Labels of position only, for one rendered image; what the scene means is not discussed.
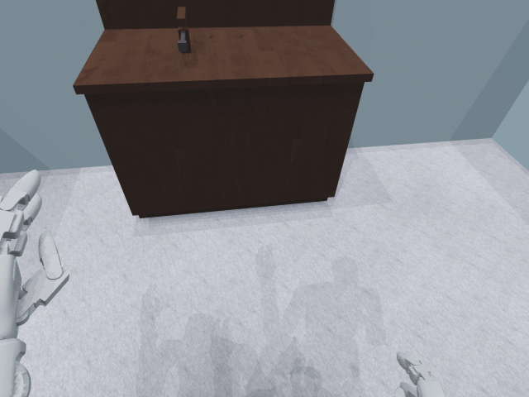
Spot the counter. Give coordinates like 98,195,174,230
73,0,374,218

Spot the robot left hand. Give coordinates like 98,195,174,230
0,170,69,340

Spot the robot left forearm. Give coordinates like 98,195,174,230
0,338,31,397

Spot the robot right hand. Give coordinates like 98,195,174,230
394,352,446,397

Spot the tap lever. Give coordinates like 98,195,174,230
178,31,188,52

